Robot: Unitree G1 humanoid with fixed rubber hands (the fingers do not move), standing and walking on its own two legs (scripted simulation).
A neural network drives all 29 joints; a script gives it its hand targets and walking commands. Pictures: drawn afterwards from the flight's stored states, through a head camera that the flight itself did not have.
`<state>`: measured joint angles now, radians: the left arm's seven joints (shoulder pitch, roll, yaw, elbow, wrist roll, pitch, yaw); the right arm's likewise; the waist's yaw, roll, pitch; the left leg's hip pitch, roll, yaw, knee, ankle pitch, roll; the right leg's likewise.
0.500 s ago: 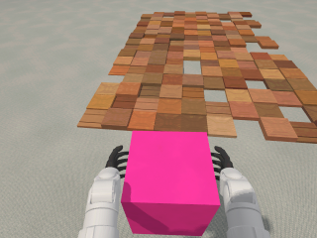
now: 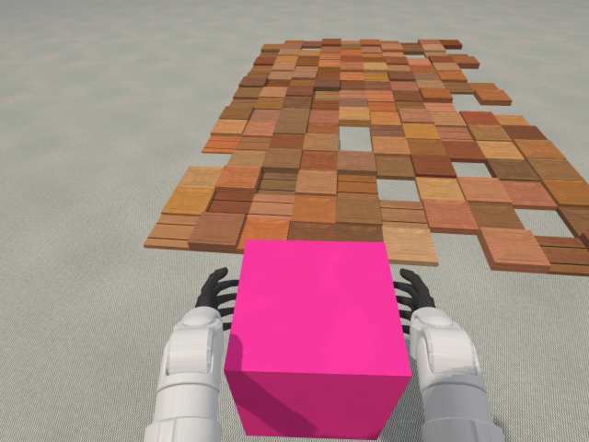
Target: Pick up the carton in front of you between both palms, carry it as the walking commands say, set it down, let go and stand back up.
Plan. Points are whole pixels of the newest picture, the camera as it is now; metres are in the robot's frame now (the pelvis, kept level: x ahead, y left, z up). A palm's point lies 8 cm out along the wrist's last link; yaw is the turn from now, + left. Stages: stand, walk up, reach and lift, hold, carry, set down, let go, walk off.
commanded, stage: hold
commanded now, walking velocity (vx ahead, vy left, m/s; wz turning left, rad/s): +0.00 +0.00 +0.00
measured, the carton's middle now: (313, 342) +0.29 +0.00 -0.03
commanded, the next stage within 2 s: carry in 0.20 s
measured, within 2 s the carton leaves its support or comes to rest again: neither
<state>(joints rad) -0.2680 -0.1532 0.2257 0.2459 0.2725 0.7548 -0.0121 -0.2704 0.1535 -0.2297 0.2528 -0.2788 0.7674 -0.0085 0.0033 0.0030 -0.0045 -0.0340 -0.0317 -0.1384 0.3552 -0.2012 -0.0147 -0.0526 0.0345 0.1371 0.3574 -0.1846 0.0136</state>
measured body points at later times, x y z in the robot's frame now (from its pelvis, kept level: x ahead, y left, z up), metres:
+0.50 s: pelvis +0.05 +0.02 -0.01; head +0.01 +0.02 +0.44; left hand +0.34 +0.18 +0.07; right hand +0.35 -0.13 +0.07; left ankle +0.00 +0.14 -0.75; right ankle +0.03 -0.11 -0.73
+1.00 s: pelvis +0.30 +0.06 -0.01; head +0.29 +0.06 +0.44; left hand +0.57 +0.21 +0.09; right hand +0.56 -0.09 +0.08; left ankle +0.29 +0.13 -0.75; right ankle +0.22 -0.06 -0.67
